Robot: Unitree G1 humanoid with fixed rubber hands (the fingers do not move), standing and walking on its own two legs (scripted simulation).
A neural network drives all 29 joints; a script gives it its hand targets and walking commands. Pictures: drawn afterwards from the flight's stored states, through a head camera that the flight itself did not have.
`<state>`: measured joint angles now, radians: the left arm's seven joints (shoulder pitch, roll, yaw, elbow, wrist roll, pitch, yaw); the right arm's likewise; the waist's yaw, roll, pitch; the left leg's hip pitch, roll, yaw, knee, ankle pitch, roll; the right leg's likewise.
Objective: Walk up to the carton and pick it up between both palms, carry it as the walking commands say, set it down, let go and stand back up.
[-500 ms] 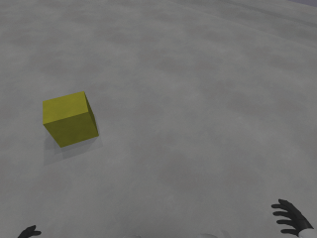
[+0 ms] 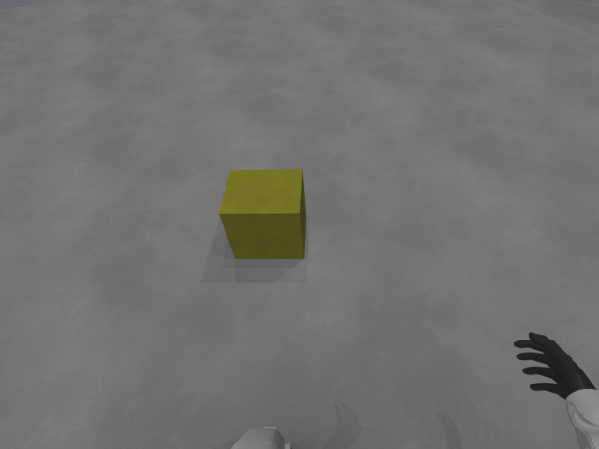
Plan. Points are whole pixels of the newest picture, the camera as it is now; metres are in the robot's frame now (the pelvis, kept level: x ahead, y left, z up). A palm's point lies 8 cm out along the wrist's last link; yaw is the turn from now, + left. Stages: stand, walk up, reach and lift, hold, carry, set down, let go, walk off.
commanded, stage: walk up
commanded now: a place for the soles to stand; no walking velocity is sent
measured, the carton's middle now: (267, 215) +0.98 +0.27 -0.61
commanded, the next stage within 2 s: none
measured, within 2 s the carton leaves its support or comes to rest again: neither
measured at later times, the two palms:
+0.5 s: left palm (12, 421) +0.13 +0.42 -0.03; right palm (474, 281) +0.38 -0.23 -0.07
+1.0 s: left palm (36, 286) +0.32 +0.50 -0.03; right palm (427, 239) +0.49 -0.18 -0.09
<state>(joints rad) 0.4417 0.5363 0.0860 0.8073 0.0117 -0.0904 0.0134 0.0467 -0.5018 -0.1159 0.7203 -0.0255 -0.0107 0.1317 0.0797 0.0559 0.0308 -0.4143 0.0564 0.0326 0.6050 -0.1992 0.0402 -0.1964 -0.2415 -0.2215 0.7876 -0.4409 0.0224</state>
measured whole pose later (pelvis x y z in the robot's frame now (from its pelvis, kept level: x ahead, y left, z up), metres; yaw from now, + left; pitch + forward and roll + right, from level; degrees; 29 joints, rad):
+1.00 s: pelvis +0.34 +0.13 +0.01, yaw +11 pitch -3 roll -1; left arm 0.39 0.51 0.09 0.75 0.01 -0.13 0.00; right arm 0.27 -0.48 -0.09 0.78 -0.02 -0.02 0.07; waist 0.00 0.08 0.06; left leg -0.49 0.06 -0.01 1.03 -0.40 0.02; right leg -0.29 -0.06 -0.12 0.60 -0.26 -0.02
